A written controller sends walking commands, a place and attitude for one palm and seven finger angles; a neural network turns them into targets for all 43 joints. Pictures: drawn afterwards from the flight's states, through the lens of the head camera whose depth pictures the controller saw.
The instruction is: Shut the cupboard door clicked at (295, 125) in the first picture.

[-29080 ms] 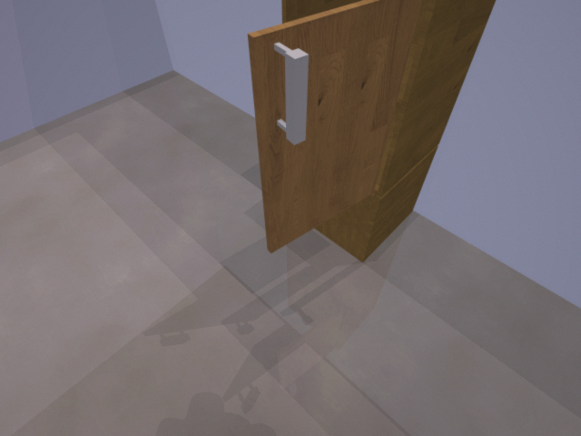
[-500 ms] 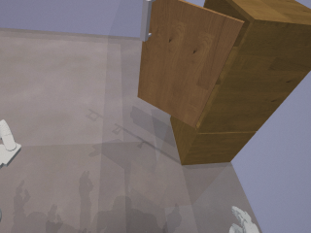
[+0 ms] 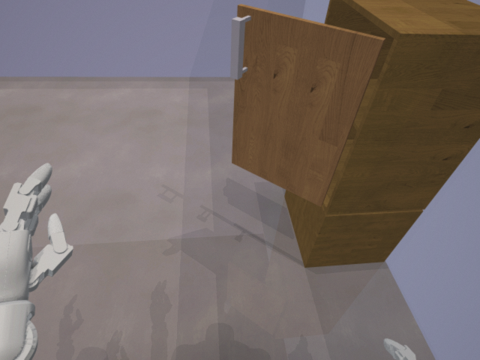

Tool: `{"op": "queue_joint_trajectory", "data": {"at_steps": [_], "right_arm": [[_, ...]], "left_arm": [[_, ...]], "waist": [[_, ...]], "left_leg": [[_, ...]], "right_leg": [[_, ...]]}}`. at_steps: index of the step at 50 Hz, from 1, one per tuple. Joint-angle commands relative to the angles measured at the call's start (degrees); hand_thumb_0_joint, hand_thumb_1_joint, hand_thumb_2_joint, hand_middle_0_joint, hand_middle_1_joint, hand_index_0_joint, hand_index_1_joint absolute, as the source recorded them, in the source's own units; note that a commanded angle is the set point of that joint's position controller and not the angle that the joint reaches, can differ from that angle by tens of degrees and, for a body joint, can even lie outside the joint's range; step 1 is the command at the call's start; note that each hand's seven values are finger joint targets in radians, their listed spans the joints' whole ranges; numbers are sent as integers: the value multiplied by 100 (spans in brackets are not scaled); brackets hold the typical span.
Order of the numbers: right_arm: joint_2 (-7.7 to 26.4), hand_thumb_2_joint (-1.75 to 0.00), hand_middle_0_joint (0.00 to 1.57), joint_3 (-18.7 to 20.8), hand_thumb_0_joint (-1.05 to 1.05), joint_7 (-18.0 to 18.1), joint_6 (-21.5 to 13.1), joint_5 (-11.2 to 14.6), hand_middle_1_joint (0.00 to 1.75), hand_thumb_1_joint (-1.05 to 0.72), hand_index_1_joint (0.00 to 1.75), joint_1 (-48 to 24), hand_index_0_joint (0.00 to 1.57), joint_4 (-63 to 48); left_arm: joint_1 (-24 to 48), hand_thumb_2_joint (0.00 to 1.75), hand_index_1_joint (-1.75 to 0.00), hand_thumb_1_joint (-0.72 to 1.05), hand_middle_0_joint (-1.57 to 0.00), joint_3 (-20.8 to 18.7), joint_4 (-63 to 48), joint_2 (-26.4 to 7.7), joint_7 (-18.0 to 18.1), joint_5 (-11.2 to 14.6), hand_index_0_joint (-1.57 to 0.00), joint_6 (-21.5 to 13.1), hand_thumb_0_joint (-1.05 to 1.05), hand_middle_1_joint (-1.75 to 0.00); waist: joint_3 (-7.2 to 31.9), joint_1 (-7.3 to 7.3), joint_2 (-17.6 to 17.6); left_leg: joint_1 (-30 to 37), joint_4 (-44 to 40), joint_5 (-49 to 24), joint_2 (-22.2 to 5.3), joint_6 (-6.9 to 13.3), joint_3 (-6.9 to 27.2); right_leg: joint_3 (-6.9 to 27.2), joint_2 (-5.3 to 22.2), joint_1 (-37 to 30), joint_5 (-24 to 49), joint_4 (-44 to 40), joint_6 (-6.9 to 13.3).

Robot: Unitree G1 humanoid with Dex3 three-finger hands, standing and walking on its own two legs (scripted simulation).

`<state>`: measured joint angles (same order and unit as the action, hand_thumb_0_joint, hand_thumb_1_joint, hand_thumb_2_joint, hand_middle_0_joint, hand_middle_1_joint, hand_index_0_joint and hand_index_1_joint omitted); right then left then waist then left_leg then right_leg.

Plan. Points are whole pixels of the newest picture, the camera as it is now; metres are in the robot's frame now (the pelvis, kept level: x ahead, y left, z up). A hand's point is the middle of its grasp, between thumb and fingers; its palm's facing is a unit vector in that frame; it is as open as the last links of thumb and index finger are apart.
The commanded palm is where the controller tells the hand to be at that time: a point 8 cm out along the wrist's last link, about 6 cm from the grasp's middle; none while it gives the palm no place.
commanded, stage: let the arm hang, fingers relaxed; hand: left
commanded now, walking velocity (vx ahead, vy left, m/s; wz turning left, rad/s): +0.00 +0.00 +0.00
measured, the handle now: (241, 47) +0.90 +0.07 +0.16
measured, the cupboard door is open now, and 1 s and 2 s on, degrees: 50 50 50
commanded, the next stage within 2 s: look to check the result in 1.06 s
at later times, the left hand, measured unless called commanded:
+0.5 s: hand out of the picture -0.04 +0.20 -0.16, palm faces +0.04 -0.97 -0.22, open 7.2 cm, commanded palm none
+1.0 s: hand out of the picture -0.03 +0.17 -0.17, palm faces +0.04 -0.99 -0.13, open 7.4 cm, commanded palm none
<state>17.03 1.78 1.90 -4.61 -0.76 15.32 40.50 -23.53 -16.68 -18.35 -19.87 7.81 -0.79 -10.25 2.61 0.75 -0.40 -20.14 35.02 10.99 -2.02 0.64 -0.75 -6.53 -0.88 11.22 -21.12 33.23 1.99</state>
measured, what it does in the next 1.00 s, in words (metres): stands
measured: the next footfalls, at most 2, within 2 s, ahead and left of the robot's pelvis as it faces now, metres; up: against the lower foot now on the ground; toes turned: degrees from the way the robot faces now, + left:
none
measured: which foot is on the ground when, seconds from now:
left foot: down 0.00-1.00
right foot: down 0.00-1.00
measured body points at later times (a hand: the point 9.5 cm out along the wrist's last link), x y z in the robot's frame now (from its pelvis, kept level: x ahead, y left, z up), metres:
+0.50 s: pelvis -0.01 +0.01 +0.01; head +0.00 +0.02 +0.46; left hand -0.04 +0.25 -0.14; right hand +0.01 -0.23 -0.14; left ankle +0.04 +0.12 -0.73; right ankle -0.03 -0.10 -0.73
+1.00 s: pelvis +0.00 +0.02 +0.02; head -0.01 +0.03 +0.47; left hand -0.03 +0.22 -0.15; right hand -0.03 -0.18 -0.15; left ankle +0.04 +0.12 -0.73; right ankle -0.03 -0.10 -0.73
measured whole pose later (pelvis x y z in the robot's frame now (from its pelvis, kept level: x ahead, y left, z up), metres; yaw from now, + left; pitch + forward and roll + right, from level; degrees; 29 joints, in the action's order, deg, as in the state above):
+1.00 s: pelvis +0.00 +0.02 +0.02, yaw +0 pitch -2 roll +0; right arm 5.8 -0.3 1.8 0.5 -0.9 18.4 65.6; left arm -19.0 -0.2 66.4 -6.0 2.1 -0.9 -0.3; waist -0.8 -0.8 -0.8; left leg -12.8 23.0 8.2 1.2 2.0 -2.0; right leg -1.7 0.7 5.6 -15.6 23.3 -0.1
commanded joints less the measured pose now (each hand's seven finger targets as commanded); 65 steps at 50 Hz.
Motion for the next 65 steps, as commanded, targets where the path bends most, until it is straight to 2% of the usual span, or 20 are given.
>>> {"op": "queue_joint_trajectory", "data": {"at_steps": [1, 3, 4, 5, 6, 7, 8, 9, 10, 13, 15, 17, 20, 23, 25, 27, 31, 43, 46, 65], "right_arm": [[792, -90, 20, 136, 0, -216, 99, -93, 30, -90, 30, -476, 20, -381], [882, -90, 20, 96, 0, -158, 91, -157, 30, -90, 30, -514, 20, -374], [923, -90, 20, 83, 0, -141, 117, -144, 30, -90, 30, -626, 20, -357], [908, -90, 20, 66, 0, -134, 145, -110, 30, -90, 30, -729, 20, -327], [769, -90, 20, 40, 0, -141, 168, -58, 30, -90, 30, -725, 20, -303], [597, -90, 20, 21, 0, -160, 216, -12, 30, -90, 30, -686, 20, -148], [440, -90, 20, -15, 0, -174, 301, -40, 30, -90, 30, -612, 20, 22], [336, -90, 20, -50, 0, -173, 387, -69, 30, -90, 30, -557, 20, 168], [260, -90, 20, -72, 0, -179, 435, -83, 30, -90, 30, -535, 20, 313], [171, -90, 20, -128, 0, -142, 440, -49, 30, -90, 30, -396, 20, 763], [52, -90, 20, -106, 0, -86, 434, -58, 30, -90, 30, -321, 20, 991], [20, -90, 20, -113, 0, -60, 480, -29, 30, -90, 30, -231, 20, 1212], [-67, -90, 20, -82, 0, -30, 521, -28, 30, -90, 30, -46, 20, 1491], [-64, -90, 20, -86, 0, -11, 506, -7, 30, -90, 30, 145, 20, 1736], [-52, -90, 20, -89, 0, 2, 495, -4, 30, -90, 30, 196, 20, 1865], [-98, -90, 20, -102, 0, 8, 475, 7, 30, -90, 30, 274, 20, 1980], [-131, -90, 20, -116, 0, 18, 483, 18, 30, -90, 30, 351, 20, 2130], [-464, -90, 20, -122, 0, 50, 476, -1, 30, -90, 30, 588, 20, 2372], [-459, -90, 20, -110, 0, 53, 455, 5, 30, -90, 30, 639, 20, 2362], [-450, -90, 20, -80, 0, 62, 456, 12, 30, -90, 30, 636, 20, 2373]], "left_arm": [[-75, 90, -30, 90, -20, 1183, 2633, 323, -666, -141, -20, 1087, 0, -30], [359, 90, -30, 90, -20, 1200, 3136, 39, -725, -103, -20, 1046, 0, -30], [408, 90, -30, 90, -20, 1196, 3474, -104, -729, -95, -20, 1023, 0, -30], [352, 90, -30, 90, -20, 1194, 3862, -241, -722, -93, -20, 991, 0, -30], [453, 90, -30, 90, -20, 1207, 4230, -451, -704, -97, -20, 956, 0, -30], [565, 90, -30, 90, -20, 1261, 4607, -440, -716, -72, -20, 917, 0, -30], [788, 90, -30, 90, -20, 1338, 4964, -383, -721, -60, -20, 913, 0, -30], [976, 90, -30, 90, -20, 1409, 5235, -325, -704, -38, -20, 929, 0, -30], [1044, 90, -30, 90, -20, 1458, 5477, -239, -689, -28, -20, 940, 0, -30], [840, 90, -30, 90, -20, 1532, 6231, 3, -643, 15, -20, 950, 0, -30], [543, 90, -30, 90, -20, 1461, 6635, 251, -609, -1, -20, 961, 0, -30], [500, 90, -30, 90, -20, 1501, 6984, 217, -600, 15, -20, 990, 0, -30], [419, 90, -30, 90, -20, 1531, 7421, 332, -613, 7, -20, 1007, 0, -30], [310, 90, -30, 90, -20, 1557, 7754, 391, -612, 7, -20, 999, 0, -30], [231, 90, -30, 90, -20, 1573, 7951, 440, -609, 13, -20, 995, 0, -30], [136, 90, -30, 90, -20, 1571, 8089, 439, -605, 14, -20, 991, 0, -30], [-7, 90, -30, 90, -20, 1585, 8284, 477, -584, 18, -20, 994, 0, -30], [-173, 90, -30, 90, -20, 1575, 8470, 761, -537, 7, -20, 1000, 0, -30], [-241, 90, -30, 90, -20, 1559, 8465, 767, -533, 1, -20, 981, 0, -30], [-219, 90, -30, 90, -20, 1561, 8486, 815, -521, 1, -20, 960, 0, -30]], "waist": [[33, -84, 865], [155, -87, 471], [243, 17, 128], [489, 116, -269], [602, 50, -738], [619, -43, -996], [418, -148, -1184], [210, -215, -1107], [93, -257, -721], [91, -218, 432], [86, -134, 864], [-150, -137, 868], [-536, -165, 509], [-577, -170, 64], [-655, -160, -38], [-577, -143, 34], [-716, -119, -53], [-1053, -112, 149], [-863, -98, 117], [-996, -151, 57]], "left_leg": [[-102, -871, -2583, -1304, 813, 1566], [-135, -1016, -2570, -1209, 866, 1800], [-49, -847, -2767, -1089, 777, 1638], [2, -563, -2592, -849, 584, 1302], [-101, -375, -2061, -516, 332, 953], [16, -223, -1114, -195, 81, 533], [253, -124, -452, 25, -51, 365], [454, -78, -177, 82, -87, 303], [632, -212, -273, 67, -89, 287], [951, -780, -1047, -209, 23, 567], [853, -956, -887, -264, 87, 637], [758, -1099, -531, -291, 83, 672], [717, -1379, 76, -282, 76, 699], [840, -1494, -17, -329, 102, 703], [915, -1560, 11, -335, 112, 682], [965, -1600, -117, -338, 120, 654], [963, -1628, -110, -314, 121, 605], [718, -1789, 179, -253, 129, 596], [814, -1729, -24, -257, 145, 582], [922, -1705, -50, -270, 145, 556]], "right_leg": [[510, 247, 796, -915, 1354, -306], [654, 247, 562, -791, 1139, -278], [666, 270, 224, -223, 592, -238], [743, 334, -259, 784, -90, -201], [1049, 566, -575, 1654, -387, -101], [1481, 1044, -357, 1832, -706, 95], [1671, 1318, 112, 1642, -1005, 339], [1713, 1369, 392, 1508, -1193, 459], [1652, 1273, 506, 1489, -1223, 452], [1200, 752, 257, 1169, -1138, 78], [1100, 674, -55, 1077, -1273, 52], [1068, 651, -80, 817, -1435, 72], [1045, 603, 120, 382, -1657, 93], [975, 586, 90, 435, -1688, 67], [959, 591, 141, 413, -1715, 54], [941, 598, 47, 509, -1687, 48], [927, 594, 86, 453, -1708, 38], [923, 575, 151, 453, -1611, 22], [896, 572, 54, 601, -1573, 24], [956, 583, 184, 577, -1636, 7]]}}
